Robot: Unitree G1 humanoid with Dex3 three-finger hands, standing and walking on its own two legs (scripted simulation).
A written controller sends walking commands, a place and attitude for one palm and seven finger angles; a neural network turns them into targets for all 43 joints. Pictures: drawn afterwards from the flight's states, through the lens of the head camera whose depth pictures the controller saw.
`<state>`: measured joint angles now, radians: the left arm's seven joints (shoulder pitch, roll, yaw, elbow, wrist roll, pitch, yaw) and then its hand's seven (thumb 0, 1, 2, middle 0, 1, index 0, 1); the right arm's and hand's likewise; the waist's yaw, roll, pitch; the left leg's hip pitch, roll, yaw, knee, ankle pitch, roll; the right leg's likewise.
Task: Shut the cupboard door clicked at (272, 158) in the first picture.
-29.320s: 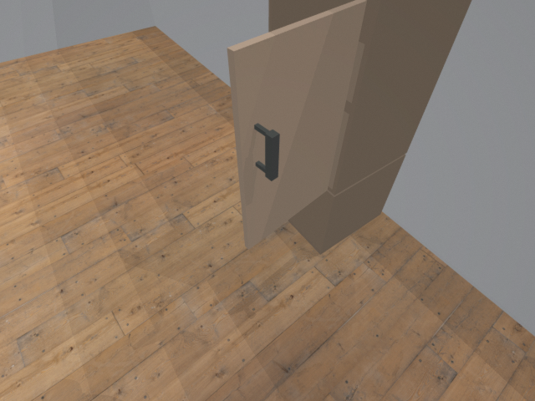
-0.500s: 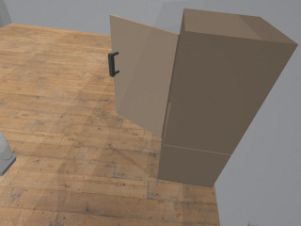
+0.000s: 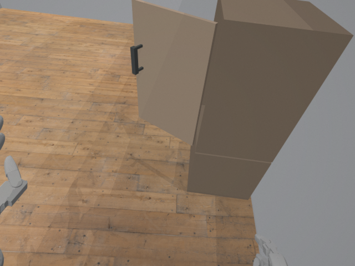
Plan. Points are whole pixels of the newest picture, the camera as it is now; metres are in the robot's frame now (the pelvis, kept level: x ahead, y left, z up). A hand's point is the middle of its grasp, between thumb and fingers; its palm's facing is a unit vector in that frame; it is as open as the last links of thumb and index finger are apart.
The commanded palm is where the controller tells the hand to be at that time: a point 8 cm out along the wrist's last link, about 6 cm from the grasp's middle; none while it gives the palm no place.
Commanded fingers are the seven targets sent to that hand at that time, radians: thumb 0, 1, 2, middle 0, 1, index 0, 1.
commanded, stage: stop stepping back and stand still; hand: left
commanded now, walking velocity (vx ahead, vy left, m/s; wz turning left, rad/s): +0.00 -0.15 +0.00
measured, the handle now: (137, 59) +0.92 +0.19 +0.03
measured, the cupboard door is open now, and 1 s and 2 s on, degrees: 62 62 62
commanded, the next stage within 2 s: let the arm hang, fingers relaxed in 0.08 s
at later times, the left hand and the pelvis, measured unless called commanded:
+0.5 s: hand out of the picture +0.08 +0.15 -0.17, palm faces +0.09 -0.98 -0.15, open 6.9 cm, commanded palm none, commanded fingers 0.00 0.90 0.90 -0.20 -0.30 -0.20 -0.30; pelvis +0.00 -0.02 +0.00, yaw +3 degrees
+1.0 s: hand out of the picture -0.03 +0.16 -0.16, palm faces +0.07 -0.98 -0.19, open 7.4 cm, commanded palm none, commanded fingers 0.00 0.90 0.90 -0.20 -0.30 -0.20 -0.30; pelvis +0.00 -0.01 +0.01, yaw +1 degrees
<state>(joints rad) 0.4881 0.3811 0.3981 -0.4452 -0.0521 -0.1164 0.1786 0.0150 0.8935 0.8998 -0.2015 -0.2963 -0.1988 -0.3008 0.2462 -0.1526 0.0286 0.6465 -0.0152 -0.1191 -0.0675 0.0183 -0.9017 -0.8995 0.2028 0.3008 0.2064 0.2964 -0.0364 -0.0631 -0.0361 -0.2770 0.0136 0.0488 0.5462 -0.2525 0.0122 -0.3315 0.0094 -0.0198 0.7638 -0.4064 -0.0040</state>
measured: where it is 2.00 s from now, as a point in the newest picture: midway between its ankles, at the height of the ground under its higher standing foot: outside the picture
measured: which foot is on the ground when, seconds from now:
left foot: down 0.00-1.00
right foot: up 0.00-0.10, down 0.12-1.00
